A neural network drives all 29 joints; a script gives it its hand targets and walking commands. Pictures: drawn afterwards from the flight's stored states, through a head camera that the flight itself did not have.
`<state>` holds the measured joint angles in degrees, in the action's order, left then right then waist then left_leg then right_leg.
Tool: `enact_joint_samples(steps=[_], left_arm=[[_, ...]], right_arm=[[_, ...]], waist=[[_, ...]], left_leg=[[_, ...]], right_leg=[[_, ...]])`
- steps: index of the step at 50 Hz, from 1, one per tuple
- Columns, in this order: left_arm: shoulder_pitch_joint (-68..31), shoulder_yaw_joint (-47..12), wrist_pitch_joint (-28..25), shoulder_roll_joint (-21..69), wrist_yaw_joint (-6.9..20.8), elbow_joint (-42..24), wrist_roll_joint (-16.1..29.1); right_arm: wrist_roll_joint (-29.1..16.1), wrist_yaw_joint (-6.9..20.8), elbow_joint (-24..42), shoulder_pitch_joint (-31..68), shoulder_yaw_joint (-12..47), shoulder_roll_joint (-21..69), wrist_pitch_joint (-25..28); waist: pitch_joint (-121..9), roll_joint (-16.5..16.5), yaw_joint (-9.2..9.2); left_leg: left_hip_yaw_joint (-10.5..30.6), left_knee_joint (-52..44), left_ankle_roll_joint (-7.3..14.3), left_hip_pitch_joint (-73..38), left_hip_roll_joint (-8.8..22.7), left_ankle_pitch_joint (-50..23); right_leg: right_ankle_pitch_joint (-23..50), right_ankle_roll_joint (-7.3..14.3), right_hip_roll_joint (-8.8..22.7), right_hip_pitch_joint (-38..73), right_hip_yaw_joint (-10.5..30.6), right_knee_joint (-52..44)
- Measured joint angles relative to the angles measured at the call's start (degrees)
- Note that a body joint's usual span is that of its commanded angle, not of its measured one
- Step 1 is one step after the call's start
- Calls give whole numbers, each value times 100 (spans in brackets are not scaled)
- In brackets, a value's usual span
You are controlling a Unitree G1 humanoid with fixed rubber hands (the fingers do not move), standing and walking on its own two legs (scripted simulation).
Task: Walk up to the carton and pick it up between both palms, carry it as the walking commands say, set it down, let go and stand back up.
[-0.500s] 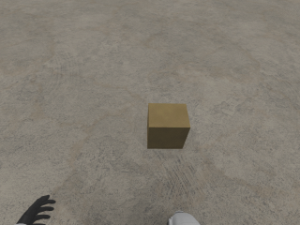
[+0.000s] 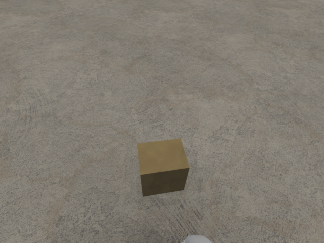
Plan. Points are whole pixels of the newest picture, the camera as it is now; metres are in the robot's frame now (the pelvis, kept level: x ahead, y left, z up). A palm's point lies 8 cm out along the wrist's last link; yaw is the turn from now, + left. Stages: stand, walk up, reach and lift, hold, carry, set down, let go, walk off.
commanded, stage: walk up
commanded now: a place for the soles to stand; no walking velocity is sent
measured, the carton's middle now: (161, 167) +0.66 +0.00 -0.61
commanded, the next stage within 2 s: none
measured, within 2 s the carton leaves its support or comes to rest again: neither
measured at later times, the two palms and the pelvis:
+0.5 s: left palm (47, 216) +0.21 +0.31 -0.08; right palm (292, 220) +0.21 -0.36 -0.10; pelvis +0.15 -0.03 -0.01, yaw -5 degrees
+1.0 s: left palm (67, 174) +0.34 +0.31 -0.09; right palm (276, 194) +0.28 -0.33 -0.10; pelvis +0.21 -0.01 +0.00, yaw -6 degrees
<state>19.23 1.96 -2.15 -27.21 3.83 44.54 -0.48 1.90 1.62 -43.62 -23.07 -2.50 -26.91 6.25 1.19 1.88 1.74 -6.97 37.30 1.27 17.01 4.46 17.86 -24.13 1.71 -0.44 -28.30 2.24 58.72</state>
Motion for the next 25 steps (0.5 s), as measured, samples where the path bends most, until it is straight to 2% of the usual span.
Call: enact_joint_samples(steps=[4,7,8,9,10,12,14,20,25], left_arm=[[-183,53,-79,-8,94,-23,33],[-261,89,-149,-49,105,-14,33],[-255,108,-185,-110,87,-36,27],[-267,141,-228,-157,43,-58,16],[-288,169,-262,-168,-23,-79,-1],[-246,147,-292,-126,-122,-102,10],[-143,81,-289,-59,-177,-91,52],[169,-42,-315,-25,-261,-15,57],[187,-78,-220,-106,-345,59,69]], right_arm=[[-25,74,-37,-100,-75,-188,-46],[-56,118,-16,-139,-133,-310,-133],[-62,123,7,-179,-138,-320,-164],[-66,120,7,-191,-142,-322,-200],[-69,107,-34,-131,-139,-299,-255],[-85,76,-106,66,-86,-231,-373],[-125,63,-117,226,-30,-164,-403],[-91,151,-64,447,54,-26,-414],[-111,96,-144,543,31,56,-465]], waist=[[43,-62,97],[73,-148,161],[58,-138,172],[75,-160,145],[144,-198,87],[263,-276,-37],[293,-361,-142],[323,-506,-365],[388,-450,-454]], left_leg=[[-37,-362,-97,-392,160,58],[-40,-236,-191,-534,312,311],[-21,-24,-167,-505,353,489],[45,366,-103,-398,417,712],[195,953,-20,-212,423,823],[537,2031,66,215,239,899],[645,2442,87,599,112,797],[578,1547,28,1205,113,243],[421,453,71,876,25,-439]], right_leg=[[403,-86,270,-31,-241,-1229],[929,-92,264,262,-441,-2112],[943,-66,218,429,-460,-2349],[1278,-32,138,466,-454,-2384],[1346,-10,62,414,-459,-2146],[1123,22,-48,477,-420,-1918],[1002,43,-111,645,-353,-2018],[839,6,-129,995,-224,-2222],[406,-143,-36,1027,-143,-1791]])
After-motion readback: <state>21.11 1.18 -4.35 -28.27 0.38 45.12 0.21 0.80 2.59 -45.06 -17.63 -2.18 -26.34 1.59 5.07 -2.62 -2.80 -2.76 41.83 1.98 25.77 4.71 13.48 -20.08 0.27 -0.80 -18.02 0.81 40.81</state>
